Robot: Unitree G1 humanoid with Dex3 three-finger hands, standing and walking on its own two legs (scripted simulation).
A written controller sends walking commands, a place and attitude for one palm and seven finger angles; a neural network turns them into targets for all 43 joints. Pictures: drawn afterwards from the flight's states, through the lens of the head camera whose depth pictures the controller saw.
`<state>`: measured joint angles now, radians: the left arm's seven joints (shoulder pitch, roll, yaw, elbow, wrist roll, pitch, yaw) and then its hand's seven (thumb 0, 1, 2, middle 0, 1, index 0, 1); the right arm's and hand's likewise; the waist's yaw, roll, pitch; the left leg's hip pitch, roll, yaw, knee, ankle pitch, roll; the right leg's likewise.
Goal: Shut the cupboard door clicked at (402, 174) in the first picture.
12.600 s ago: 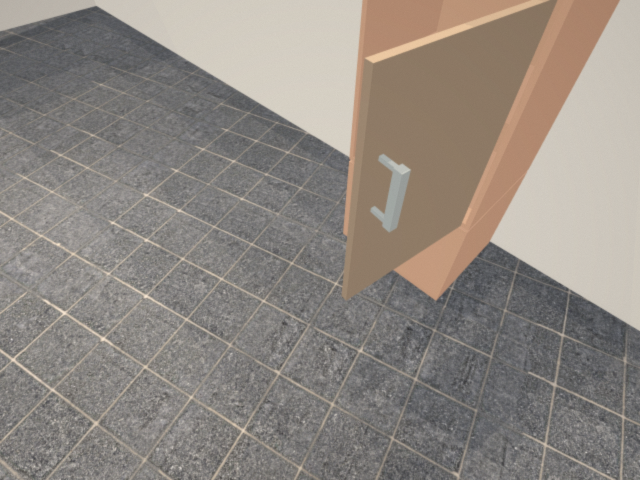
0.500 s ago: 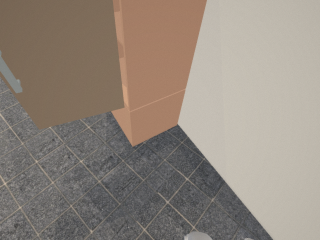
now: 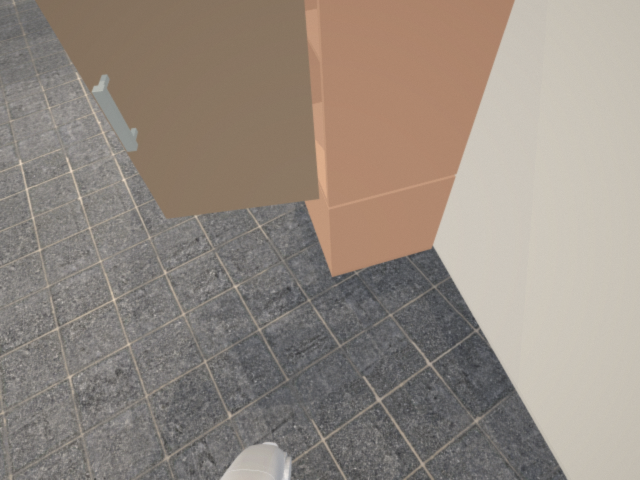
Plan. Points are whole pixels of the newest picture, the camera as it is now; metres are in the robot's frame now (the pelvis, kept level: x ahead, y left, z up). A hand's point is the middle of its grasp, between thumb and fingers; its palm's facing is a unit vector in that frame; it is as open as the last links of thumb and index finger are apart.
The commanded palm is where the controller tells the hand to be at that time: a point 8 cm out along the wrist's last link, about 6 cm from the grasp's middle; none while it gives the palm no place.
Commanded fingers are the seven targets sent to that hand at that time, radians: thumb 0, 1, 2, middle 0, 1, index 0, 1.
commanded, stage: turn to face it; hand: left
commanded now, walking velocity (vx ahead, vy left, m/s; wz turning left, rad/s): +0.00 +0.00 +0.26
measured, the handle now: (118, 114) +0.73 +0.43 +0.01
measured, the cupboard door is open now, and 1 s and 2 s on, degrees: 81 81 81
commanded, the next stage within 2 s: take the last steps up to it in 0.08 s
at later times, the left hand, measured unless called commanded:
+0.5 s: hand out of the picture +0.05 +0.23 -0.17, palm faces +0.15 -0.97 -0.21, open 7.3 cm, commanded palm none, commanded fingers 0.00 0.90 0.90 -0.20 -0.30 -0.20 -0.30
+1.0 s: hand out of the picture +0.06 +0.22 -0.19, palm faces +0.31 -0.94 -0.14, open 7.3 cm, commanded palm none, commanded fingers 0.00 0.90 0.90 -0.20 -0.30 -0.20 -0.30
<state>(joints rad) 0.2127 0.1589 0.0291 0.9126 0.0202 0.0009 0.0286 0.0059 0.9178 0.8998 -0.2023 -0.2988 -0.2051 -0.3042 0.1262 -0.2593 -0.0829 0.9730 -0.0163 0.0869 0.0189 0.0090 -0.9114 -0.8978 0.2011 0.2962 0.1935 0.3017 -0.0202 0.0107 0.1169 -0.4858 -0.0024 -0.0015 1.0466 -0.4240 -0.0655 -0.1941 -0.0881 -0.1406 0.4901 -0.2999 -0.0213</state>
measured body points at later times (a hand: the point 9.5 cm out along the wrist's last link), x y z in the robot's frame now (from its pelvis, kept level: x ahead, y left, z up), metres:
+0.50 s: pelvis +0.02 +0.03 +0.00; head +0.05 +0.03 +0.45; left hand +0.04 +0.28 -0.15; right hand +0.10 -0.20 -0.15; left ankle -0.02 +0.13 -0.74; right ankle +0.05 -0.11 -0.70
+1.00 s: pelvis +0.17 +0.09 -0.02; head +0.20 +0.11 +0.43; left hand +0.05 +0.27 -0.18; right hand +0.28 -0.13 -0.17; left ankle +0.22 +0.21 -0.75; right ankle +0.08 -0.09 -0.74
